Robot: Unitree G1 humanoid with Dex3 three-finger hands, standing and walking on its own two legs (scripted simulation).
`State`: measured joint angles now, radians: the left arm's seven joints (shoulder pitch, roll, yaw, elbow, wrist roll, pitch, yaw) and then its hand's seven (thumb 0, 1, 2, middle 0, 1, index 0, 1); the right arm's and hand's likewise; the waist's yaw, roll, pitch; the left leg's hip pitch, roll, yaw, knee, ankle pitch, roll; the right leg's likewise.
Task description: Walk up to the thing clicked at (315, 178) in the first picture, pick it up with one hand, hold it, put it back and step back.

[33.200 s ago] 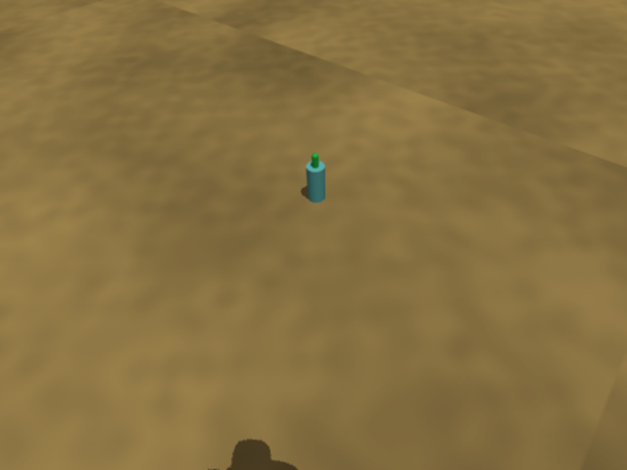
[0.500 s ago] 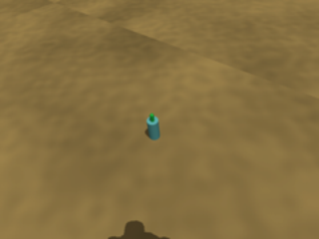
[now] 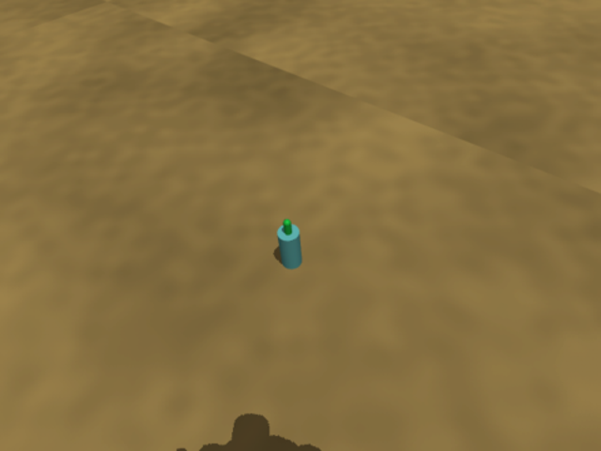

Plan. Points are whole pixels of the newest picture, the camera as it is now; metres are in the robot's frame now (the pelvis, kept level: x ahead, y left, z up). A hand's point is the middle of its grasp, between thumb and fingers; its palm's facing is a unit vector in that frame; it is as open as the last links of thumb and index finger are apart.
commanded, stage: step back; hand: left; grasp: from the side
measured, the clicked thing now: (289, 241) +0.95 +0.15 -0.64
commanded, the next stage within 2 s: stand in 0.38 s
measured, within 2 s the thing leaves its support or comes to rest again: neither
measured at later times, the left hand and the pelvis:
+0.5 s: hand out of the picture +0.11 +0.27 -0.15, palm faces -0.04 -0.94 -0.34, open 7.4 cm; pelvis +0.03 +0.02 +0.01, yaw -2 degrees
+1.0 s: hand out of the picture +0.11 +0.26 -0.14, palm faces -0.07 -0.94 -0.33, open 7.4 cm; pelvis +0.02 +0.01 +0.02, yaw -2 degrees
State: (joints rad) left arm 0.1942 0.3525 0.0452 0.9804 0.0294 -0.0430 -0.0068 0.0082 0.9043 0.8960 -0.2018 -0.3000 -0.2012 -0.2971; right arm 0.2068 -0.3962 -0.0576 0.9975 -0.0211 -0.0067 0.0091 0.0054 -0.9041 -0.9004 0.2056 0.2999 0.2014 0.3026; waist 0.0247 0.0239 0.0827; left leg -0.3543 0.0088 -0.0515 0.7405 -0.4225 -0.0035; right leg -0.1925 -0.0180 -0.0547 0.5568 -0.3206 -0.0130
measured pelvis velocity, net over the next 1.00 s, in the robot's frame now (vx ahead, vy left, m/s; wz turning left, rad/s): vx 0.02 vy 0.01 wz -0.03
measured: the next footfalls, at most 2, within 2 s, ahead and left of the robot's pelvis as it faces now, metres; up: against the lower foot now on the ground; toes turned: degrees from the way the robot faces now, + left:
left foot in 0.04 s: +0.10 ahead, +0.14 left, +0.00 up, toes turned +0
